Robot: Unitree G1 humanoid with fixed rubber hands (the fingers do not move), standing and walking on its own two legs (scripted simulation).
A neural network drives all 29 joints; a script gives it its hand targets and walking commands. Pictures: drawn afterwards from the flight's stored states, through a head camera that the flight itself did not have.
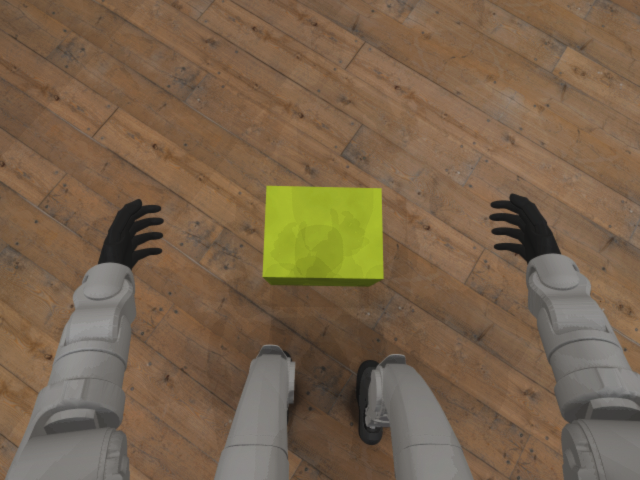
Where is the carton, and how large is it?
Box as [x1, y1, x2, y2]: [263, 186, 383, 286]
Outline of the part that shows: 266,186 263,277 270,284 368,286 383,278 381,188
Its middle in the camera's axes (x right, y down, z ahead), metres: +0.01 +0.01 +1.00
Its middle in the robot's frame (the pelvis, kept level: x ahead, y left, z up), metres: +0.48 +0.01 -0.59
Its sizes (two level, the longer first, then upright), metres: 0.276 0.218 0.209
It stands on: the floor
